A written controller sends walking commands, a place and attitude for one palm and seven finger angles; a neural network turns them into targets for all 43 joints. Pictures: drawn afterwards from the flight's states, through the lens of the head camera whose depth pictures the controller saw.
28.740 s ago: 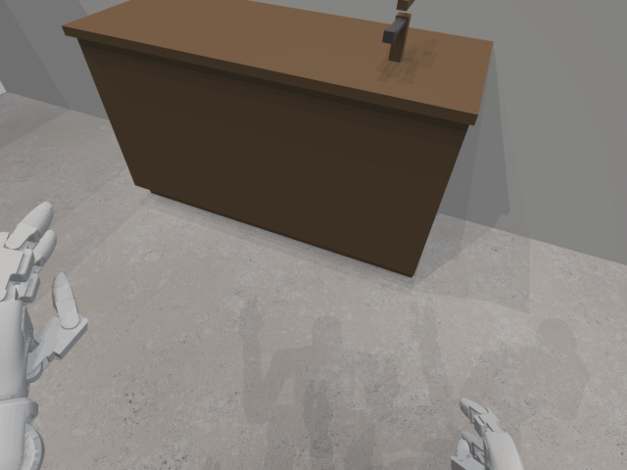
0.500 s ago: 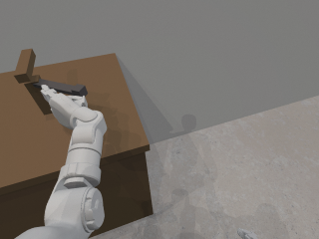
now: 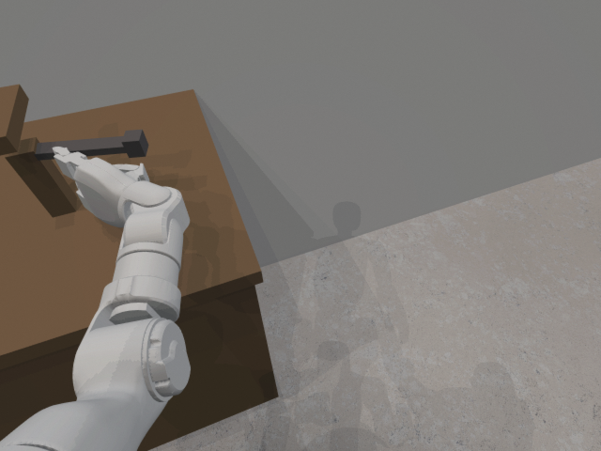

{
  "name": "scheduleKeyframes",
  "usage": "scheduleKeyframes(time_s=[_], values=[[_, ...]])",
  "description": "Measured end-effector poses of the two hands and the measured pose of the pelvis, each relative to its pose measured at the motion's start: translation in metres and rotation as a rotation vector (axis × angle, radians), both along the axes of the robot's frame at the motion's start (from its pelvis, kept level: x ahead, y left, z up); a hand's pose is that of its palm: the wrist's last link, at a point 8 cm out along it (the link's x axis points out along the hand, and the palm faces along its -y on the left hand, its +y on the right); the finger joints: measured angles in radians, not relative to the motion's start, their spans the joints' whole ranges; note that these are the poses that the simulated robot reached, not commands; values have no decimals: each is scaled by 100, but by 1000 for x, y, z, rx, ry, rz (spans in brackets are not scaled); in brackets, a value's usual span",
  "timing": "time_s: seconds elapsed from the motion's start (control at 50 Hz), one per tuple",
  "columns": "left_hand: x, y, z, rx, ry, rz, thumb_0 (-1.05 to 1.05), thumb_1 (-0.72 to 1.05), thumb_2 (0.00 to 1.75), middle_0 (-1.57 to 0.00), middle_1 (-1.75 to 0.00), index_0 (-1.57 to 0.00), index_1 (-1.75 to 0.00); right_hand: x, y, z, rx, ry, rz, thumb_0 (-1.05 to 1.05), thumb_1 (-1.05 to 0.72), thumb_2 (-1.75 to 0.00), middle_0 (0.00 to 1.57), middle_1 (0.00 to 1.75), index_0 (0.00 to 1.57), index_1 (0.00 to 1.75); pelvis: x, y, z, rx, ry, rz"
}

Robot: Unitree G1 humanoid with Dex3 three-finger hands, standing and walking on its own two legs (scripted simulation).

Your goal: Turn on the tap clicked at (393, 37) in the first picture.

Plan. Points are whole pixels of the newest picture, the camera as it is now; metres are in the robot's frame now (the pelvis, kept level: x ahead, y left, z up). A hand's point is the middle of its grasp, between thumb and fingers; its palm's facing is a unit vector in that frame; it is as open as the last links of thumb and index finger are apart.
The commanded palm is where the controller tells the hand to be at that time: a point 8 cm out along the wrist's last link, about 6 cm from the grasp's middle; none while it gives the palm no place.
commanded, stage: push the lever round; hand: left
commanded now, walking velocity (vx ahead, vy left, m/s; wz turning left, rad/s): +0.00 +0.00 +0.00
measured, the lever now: (135, 143) +0.51 +0.23 +0.16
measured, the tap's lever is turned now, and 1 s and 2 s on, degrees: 76 86 86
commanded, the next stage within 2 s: lift the hand up off the lever in 0.20 s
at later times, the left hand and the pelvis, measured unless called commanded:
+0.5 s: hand (147, 160) +0.48 +0.20 +0.15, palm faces +0.83 -0.55 -0.10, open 8.3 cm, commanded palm +0.43 +0.23 +0.16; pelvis +0.00 -0.01 +0.00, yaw +0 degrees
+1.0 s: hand (124, 148) +0.48 +0.23 +0.18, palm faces +0.82 -0.57 -0.05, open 7.8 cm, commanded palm +0.42 +0.24 +0.18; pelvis +0.01 +0.00 +0.01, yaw +0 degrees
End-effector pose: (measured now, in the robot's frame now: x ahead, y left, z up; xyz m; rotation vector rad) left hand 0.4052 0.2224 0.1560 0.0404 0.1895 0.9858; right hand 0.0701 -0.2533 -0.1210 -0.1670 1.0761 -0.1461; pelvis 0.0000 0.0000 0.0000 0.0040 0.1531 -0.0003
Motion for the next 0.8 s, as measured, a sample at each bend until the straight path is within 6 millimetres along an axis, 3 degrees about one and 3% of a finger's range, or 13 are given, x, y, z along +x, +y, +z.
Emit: scheduleKeyframes(time_s=[0.42,0.6,0.8], values=[[20,-8,1,-6,10,19,2,90,89,-16,-15,-1,-11,-24,-6,-6,3,50,-28,1,-90,-90,20,30,20,30,1,-6,-3,6,32,-4],[17,3,15,18,-28,2,2,90,89,-16,-15,-9,-14,-35,-13,-3,1,48,-46,1,-90,-90,20,30,20,30,1,-10,-1,5,16,-9],[14,15,16,-11,-25,-12,2,90,89,-16,-15,-14,-15,-24,-15,3,-9,47,-20,1,-90,-90,20,30,20,30,3,-7,3,0,5,1]])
